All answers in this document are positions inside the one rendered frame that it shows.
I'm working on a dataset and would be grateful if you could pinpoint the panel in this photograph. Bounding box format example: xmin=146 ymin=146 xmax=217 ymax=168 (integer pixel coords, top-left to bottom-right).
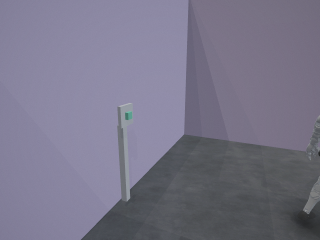
xmin=117 ymin=103 xmax=134 ymax=202

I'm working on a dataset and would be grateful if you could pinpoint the left robot shin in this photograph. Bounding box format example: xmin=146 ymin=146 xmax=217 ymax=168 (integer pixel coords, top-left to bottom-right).
xmin=303 ymin=176 xmax=320 ymax=214

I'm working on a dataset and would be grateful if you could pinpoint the robot left forearm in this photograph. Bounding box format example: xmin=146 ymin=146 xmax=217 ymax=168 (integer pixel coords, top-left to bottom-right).
xmin=309 ymin=115 xmax=320 ymax=145

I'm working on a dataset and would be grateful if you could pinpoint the robot left foot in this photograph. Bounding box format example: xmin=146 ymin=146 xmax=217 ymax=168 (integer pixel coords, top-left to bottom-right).
xmin=297 ymin=209 xmax=316 ymax=221

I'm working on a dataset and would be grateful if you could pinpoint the button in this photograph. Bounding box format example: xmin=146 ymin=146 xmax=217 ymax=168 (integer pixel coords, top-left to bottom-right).
xmin=125 ymin=111 xmax=133 ymax=120

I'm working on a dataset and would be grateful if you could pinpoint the robot left hand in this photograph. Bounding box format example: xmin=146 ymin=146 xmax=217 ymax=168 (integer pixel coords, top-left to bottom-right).
xmin=305 ymin=143 xmax=320 ymax=161

